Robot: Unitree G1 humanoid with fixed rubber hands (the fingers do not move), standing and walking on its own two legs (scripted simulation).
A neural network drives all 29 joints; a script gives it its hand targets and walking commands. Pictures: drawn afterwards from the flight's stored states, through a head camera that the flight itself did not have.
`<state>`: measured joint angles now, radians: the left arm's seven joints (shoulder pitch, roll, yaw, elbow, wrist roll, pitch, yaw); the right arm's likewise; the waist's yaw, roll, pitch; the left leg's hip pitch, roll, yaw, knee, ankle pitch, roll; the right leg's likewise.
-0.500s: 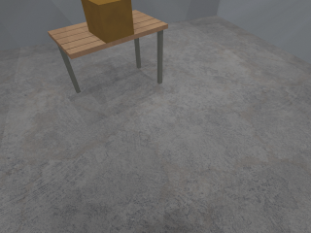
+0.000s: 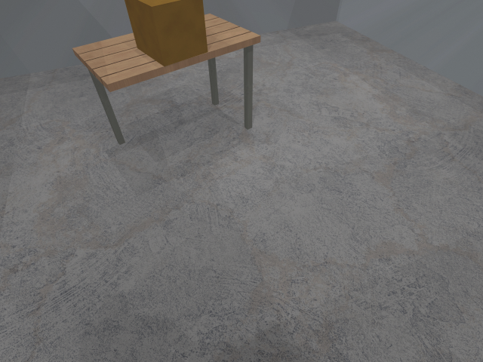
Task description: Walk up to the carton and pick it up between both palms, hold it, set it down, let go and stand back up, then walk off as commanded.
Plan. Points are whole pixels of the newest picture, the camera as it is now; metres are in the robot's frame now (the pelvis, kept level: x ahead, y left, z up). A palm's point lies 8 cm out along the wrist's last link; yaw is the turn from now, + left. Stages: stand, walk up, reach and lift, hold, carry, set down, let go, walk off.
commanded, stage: stand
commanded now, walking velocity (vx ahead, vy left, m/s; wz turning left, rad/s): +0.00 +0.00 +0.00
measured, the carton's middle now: (167, 23) +1.62 +0.36 -0.02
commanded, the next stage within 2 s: walk up in 0.28 s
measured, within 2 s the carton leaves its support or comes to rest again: neither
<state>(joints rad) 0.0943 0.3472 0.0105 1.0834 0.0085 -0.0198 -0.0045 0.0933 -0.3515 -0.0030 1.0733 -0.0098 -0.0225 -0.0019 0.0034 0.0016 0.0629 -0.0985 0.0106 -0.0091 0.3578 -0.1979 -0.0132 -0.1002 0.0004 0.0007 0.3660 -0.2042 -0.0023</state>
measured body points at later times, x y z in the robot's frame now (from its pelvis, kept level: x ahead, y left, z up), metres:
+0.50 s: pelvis +0.01 +0.00 +0.00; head +0.01 +0.00 +0.45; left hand +0.11 +0.30 -0.12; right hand +0.11 -0.30 -0.12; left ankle +0.00 +0.13 -0.75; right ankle +0.00 -0.12 -0.75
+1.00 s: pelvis +0.14 +0.07 -0.03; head +0.12 +0.11 +0.42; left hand +0.16 +0.42 -0.15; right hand +0.29 -0.24 -0.09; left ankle +0.11 +0.17 -0.75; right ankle +0.19 -0.04 -0.70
